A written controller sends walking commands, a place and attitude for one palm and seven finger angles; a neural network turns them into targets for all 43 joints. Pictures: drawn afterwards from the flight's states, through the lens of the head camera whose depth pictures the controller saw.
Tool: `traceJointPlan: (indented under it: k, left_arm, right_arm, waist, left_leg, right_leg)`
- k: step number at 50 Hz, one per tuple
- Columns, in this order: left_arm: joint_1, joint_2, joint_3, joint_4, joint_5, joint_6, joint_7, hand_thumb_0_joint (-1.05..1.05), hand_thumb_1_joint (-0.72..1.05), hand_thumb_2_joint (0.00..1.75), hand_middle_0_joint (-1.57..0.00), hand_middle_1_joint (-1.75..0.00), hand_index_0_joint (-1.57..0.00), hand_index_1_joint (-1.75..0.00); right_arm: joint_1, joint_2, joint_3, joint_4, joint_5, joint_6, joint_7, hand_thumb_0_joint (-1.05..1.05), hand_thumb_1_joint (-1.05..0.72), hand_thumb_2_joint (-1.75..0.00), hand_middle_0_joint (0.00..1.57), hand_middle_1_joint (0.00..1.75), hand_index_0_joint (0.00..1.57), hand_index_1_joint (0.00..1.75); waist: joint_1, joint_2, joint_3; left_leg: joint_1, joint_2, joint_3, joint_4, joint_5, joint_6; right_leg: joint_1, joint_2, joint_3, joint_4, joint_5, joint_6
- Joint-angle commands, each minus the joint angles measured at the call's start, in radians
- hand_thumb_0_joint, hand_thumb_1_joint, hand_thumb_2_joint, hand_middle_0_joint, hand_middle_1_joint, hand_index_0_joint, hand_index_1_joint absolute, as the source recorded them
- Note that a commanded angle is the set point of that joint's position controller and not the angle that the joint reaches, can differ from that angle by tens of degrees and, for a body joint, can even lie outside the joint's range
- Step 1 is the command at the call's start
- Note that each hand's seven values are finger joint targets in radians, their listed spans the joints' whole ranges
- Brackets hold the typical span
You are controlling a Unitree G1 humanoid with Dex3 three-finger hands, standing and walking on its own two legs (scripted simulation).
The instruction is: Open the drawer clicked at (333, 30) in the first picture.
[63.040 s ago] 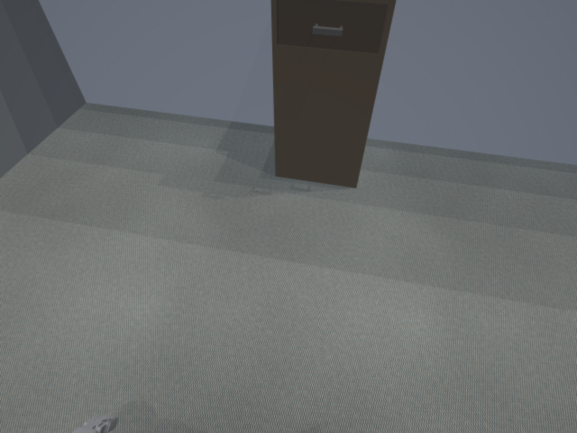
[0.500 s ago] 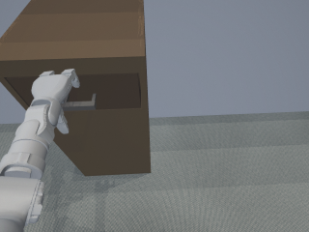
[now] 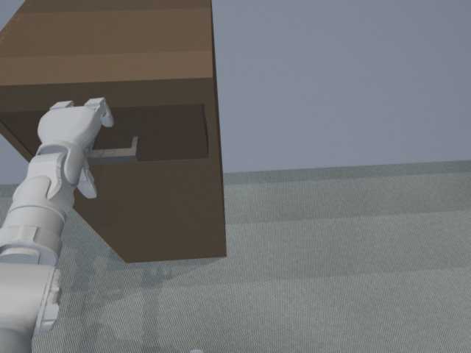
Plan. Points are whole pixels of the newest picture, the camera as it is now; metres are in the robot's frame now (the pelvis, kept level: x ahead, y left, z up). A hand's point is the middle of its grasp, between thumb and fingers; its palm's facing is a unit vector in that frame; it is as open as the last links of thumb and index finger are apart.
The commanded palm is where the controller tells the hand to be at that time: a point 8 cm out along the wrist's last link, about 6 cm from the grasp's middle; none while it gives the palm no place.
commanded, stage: re-aim the fingers above the handle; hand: left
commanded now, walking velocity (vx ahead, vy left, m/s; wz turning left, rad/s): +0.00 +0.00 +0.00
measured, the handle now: (112, 148) +0.50 +0.26 +0.02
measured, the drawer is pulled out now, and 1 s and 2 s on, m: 0.00 0.00 0.00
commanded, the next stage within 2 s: lower the fingers behind the handle in 1.48 s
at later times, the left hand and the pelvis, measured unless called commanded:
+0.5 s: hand (97, 151) +0.45 +0.25 +0.08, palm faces -0.04 -0.05 -1.00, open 13.8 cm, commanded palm +0.43 +0.24 +0.14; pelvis +0.00 +0.01 +0.00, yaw +0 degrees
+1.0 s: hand (98, 154) +0.44 +0.24 +0.08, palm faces -0.04 -0.05 -1.00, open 13.8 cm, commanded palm +0.43 +0.25 +0.14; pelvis +0.00 +0.00 +0.00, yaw +1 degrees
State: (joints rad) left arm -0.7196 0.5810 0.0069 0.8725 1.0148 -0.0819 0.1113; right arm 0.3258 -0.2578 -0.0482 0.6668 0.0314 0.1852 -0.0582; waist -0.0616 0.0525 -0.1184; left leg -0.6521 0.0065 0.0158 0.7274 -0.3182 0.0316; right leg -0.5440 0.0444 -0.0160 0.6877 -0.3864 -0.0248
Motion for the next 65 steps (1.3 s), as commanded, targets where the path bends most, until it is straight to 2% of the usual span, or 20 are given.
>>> traceJointPlan:
  k: [1, 3, 6, 8, 11, 12, 14, 18, 20, 23, 29, 34, 39, 42, 44, 46, 53, 56, 58, 65]
  left_arm:
    - [-0.376, 0.272, 0.087, -0.195, -0.009, -0.017, 0.034, 0.0, -0.5, 0.3, -0.3, -1.2, -0.3, -1.2]
    - [-0.422, 0.25, 0.064, -0.206, -0.013, -0.024, 0.039, 0.0, -0.5, 0.3, -0.3, -1.2, -0.3, -1.2]
    - [-0.432, 0.284, 0.096, -0.235, -0.003, -0.031, 0.064, 0.0, -0.5, 0.3, -0.3, -1.2, -0.3, -1.2]
    - [-0.429, 0.323, 0.13, -0.213, -0.004, -0.024, 0.078, 0.0, -0.5, 0.3, -0.3, -1.2, -0.3, -1.2]
    - [-0.435, 0.274, 0.086, -0.192, 0.006, -0.004, 0.092, 0.0, -0.5, 0.3, -0.3, -1.2, -0.3, -1.2]
    - [-0.425, 0.303, 0.11, -0.185, 0.007, 0.003, 0.095, 0.0, -0.5, 0.3, -0.3, -1.2, -0.3, -1.2]
    - [-0.433, 0.274, 0.08, -0.203, 0.009, 0.006, 0.088, 0.0, -0.5, 0.3, -0.3, -1.2, -0.3, -1.2]
    - [-0.449, 0.199, 0.018, -0.199, -0.006, 0.016, 0.065, 0.0, -0.5, 0.3, -0.3, -1.2, -0.3, -1.2]
    - [-0.446, 0.222, 0.039, -0.202, -0.003, 0.01, 0.061, 0.0, -0.5, 0.3, -0.3, -1.2, -0.3, -1.2]
    - [-0.438, 0.088, -0.044, -0.268, -0.03, 0.006, 0.056, 0.0, -0.5, 0.3, -0.3, -1.2, -0.3, -1.2]
    - [-0.45, 0.278, 0.113, -0.238, 0.02, 0.048, 0.124, 0.0, -0.5, 0.3, -0.3, -1.2, -0.3, -1.2]
    - [-0.375, 0.21, 0.054, -0.18, 0.014, 0.106, 0.11, 0.0, -0.5, 0.3, -0.3, -1.2, -0.3, -1.2]
    - [-0.388, 0.182, 0.014, -0.258, -0.012, 0.056, 0.039, 0.0, -0.5, 0.3, -0.3, -1.2, -0.3, -1.2]
    - [-0.407, 0.135, -0.027, -0.242, -0.024, 0.021, 0.02, 0.0, -0.5, 0.3, -0.3, -1.2, -0.3, -1.2]
    - [-0.442, 0.18, 0.008, -0.276, -0.02, -0.009, 0.025, 0.0, -0.5, 0.3, -0.3, -1.2, -0.3, -1.2]
    - [-0.468, 0.154, -0.011, -0.296, -0.019, -0.021, 0.043, 0.0, -0.5, 0.3, -0.3, -1.2, -0.3, -1.2]
    - [-0.464, 0.239, 0.072, -0.203, 0.009, 0.039, 0.109, 0.0, -0.5, 0.3, -0.3, -1.2, -0.3, -1.2]
    - [-0.441, 0.223, 0.049, -0.158, 0.012, 0.075, 0.097, 0.0, -0.5, 0.3, -0.3, -1.2, -0.3, -1.2]
    - [-0.442, 0.214, 0.042, -0.187, 0.011, 0.07, 0.078, 0.0, -0.5, 0.3, -0.3, -1.2, -0.3, -1.2]
    - [-0.416, 0.181, 0.02, -0.221, -0.001, 0.036, 0.052, 0.0, -0.5, 0.3, -0.3, -1.2, -0.3, -1.2]
  right_arm:
    - [0.058, -0.157, -0.057, -0.084, 0.003, -0.023, -0.009, 0.0, -0.9, -0.9, 0.2, 0.3, 0.2, 0.3]
    - [0.061, -0.158, -0.057, -0.076, 0.003, -0.027, -0.01, 0.0, -0.9, -0.9, 0.2, 0.3, 0.2, 0.3]
    - [0.066, -0.154, -0.061, -0.074, 0.002, -0.032, -0.008, 0.0, -0.9, -0.9, 0.2, 0.3, 0.2, 0.3]
    - [0.068, -0.162, -0.059, -0.067, -0.002, -0.031, -0.01, 0.0, -0.9, -0.9, 0.2, 0.3, 0.2, 0.3]
    - [0.064, -0.157, -0.059, -0.068, 0.003, -0.037, -0.007, 0.0, -0.9, -0.9, 0.2, 0.3, 0.2, 0.3]
    - [0.064, -0.161, -0.06, -0.067, 0.002, -0.039, -0.006, 0.0, -0.9, -0.9, 0.2, 0.3, 0.2, 0.3]
    - [0.067, -0.157, -0.06, -0.072, 0.004, -0.038, -0.006, 0.0, -0.9, -0.9, 0.2, 0.3, 0.2, 0.3]
    - [0.07, -0.158, -0.06, -0.07, 0.002, -0.043, -0.004, 0.0, -0.9, -0.9, 0.2, 0.3, 0.2, 0.3]
    - [0.069, -0.159, -0.063, -0.068, 0.001, -0.044, -0.006, 0.0, -0.9, -0.9, 0.2, 0.3, 0.2, 0.3]
    - [0.062, -0.146, -0.066, -0.077, -0.002, -0.051, 0.007, 0.0, -0.9, -0.9, 0.2, 0.3, 0.2, 0.3]
    - [0.039, -0.149, -0.051, -0.074, -0.007, -0.041, 0.008, 0.0, -0.9, -0.9, 0.2, 0.3, 0.2, 0.3]
    - [0.02, -0.151, -0.046, -0.09, 0.002, -0.041, 0.006, 0.0, -0.9, -0.9, 0.2, 0.3, 0.2, 0.3]
    - [0.023, -0.151, -0.053, -0.098, 0.006, -0.046, -0.008, 0.0, -0.9, -0.9, 0.2, 0.3, 0.2, 0.3]
    - [0.023, -0.148, -0.052, -0.086, 0.007, -0.048, -0.014, 0.0, -0.9, -0.9, 0.2, 0.3, 0.2, 0.3]
    - [0.032, -0.148, -0.055, -0.081, 0.006, -0.05, -0.016, 0.0, -0.9, -0.9, 0.2, 0.3, 0.2, 0.3]
    - [0.034, -0.141, -0.056, -0.078, 0.004, -0.053, -0.013, 0.0, -0.9, -0.9, 0.2, 0.3, 0.2, 0.3]
    - [0.043, -0.152, -0.054, -0.067, -0.005, -0.049, 0.0, 0.0, -0.9, -0.9, 0.2, 0.3, 0.2, 0.3]
    - [0.045, -0.155, -0.051, -0.074, 0.0, -0.045, 0.002, 0.0, -0.9, -0.9, 0.2, 0.3, 0.2, 0.3]
    - [0.045, -0.152, -0.055, -0.082, -0.001, -0.043, 0.001, 0.0, -0.9, -0.9, 0.2, 0.3, 0.2, 0.3]
    - [0.039, -0.147, -0.054, -0.089, 0.004, -0.04, -0.001, 0.0, -0.9, -0.9, 0.2, 0.3, 0.2, 0.3]
  waist:
    - [0.001, -0.017, -0.352]
    - [-0.015, -0.007, -0.33]
    - [0.002, 0.046, -0.374]
    - [0.001, 0.009, -0.376]
    - [-0.006, 0.027, -0.357]
    - [0.0, 0.027, -0.354]
    - [-0.003, 0.041, -0.396]
    - [-0.027, 0.025, -0.359]
    - [-0.021, 0.035, -0.354]
    - [-0.028, 0.036, -0.364]
    - [0.028, 0.036, -0.397]
    - [0.018, -0.01, -0.354]
    - [-0.003, -0.015, -0.369]
    - [-0.028, -0.022, -0.268]
    - [-0.017, -0.01, -0.315]
    - [-0.017, 0.045, -0.327]
    - [0.007, 0.018, -0.39]
    - [0.003, -0.002, -0.368]
    - [-0.001, -0.008, -0.406]
    - [-0.002, 0.0, -0.339]
  left_leg:
    - [0.296, -0.025, -0.003, -0.043, 0.356, 0.027]
    - [0.291, -0.024, -0.003, -0.049, 0.328, 0.028]
    - [0.329, -0.023, -0.008, -0.045, 0.353, 0.025]
    - [0.303, -0.022, -0.011, -0.046, 0.352, 0.025]
    - [0.312, -0.021, -0.009, -0.054, 0.323, 0.023]
    - [0.31, -0.019, -0.008, -0.053, 0.321, 0.023]
    - [0.34, -0.02, -0.01, -0.053, 0.347, 0.022]
    - [0.361, -0.014, -0.017, -0.056, 0.352, 0.022]
    - [0.375, -0.013, -0.021, -0.055, 0.352, 0.022]
    - [0.425, -0.008, -0.03, -0.053, 0.404, 0.019]
    - [0.351, -0.019, -0.02, -0.063, 0.403, 0.012]
    - [0.322, -0.019, 0.002, -0.079, 0.37, 0.018]
    - [0.365, -0.024, 0.003, -0.081, 0.37, 0.029]
    - [0.347, -0.025, -0.006, -0.084, 0.3, 0.029]
    - [0.364, -0.027, -0.011, -0.078, 0.314, 0.028]
    - [0.378, -0.03, -0.012, -0.069, 0.322, 0.024]
    - [0.329, -0.028, -0.009, -0.05, 0.372, 0.017]
    - [0.308, -0.027, 0.0, -0.055, 0.362, 0.02]
    - [0.329, -0.027, 0.002, -0.051, 0.389, 0.023]
    - [0.324, -0.027, -0.001, -0.065, 0.352, 0.026]
  right_leg:
    - [0.087, 0.024, 0.009, -0.081, 0.384, -0.008]
    - [0.073, 0.021, 0.008, -0.089, 0.353, -0.011]
    - [0.058, 0.026, 0.006, -0.077, 0.342, -0.014]
    - [0.082, 0.024, 0.005, -0.074, 0.347, -0.016]
    - [0.046, 0.026, 0.001, -0.081, 0.31, -0.012]
    - [0.053, 0.026, 0.0, -0.08, 0.308, -0.015]
    - [0.058, 0.026, 0.002, -0.08, 0.323, -0.012]
    - [0.036, 0.026, -0.006, -0.092, 0.31, -0.016]
    - [0.023, 0.027, -0.007, -0.089, 0.302, -0.017]
    - [0.007, 0.028, -0.016, -0.094, 0.304, -0.018]
    - [0.083, 0.026, -0.01, -0.065, 0.347, -0.024]
    - [0.119, 0.021, -0.007, -0.089, 0.367, -0.014]
    - [0.139, 0.013, 0.01, -0.112, 0.398, -0.007]
    - [0.068, 0.014, 0.005, -0.128, 0.325, -0.008]
    - [0.073, 0.015, 0.012, -0.118, 0.324, -0.009]
    - [0.046, 0.016, 0.007, -0.107, 0.314, -0.015]
    - [0.087, 0.02, 0.003, -0.071, 0.367, -0.019]
    - [0.1, 0.019, 0.003, -0.077, 0.384, -0.014]
    - [0.127, 0.019, 0.009, -0.08, 0.413, -0.013]
    - [0.1, 0.019, 0.009, -0.093, 0.381, -0.013]
